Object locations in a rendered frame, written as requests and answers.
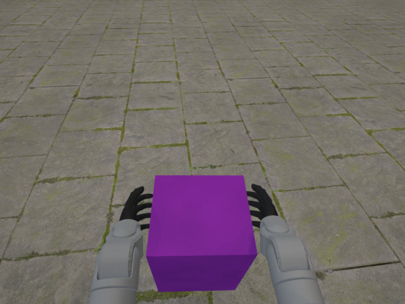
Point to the robot right forearm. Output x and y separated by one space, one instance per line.
291 269

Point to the robot left hand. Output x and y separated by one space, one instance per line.
131 208

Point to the robot right hand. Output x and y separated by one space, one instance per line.
265 204

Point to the carton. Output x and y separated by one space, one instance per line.
200 233

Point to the robot left forearm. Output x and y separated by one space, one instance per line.
116 273

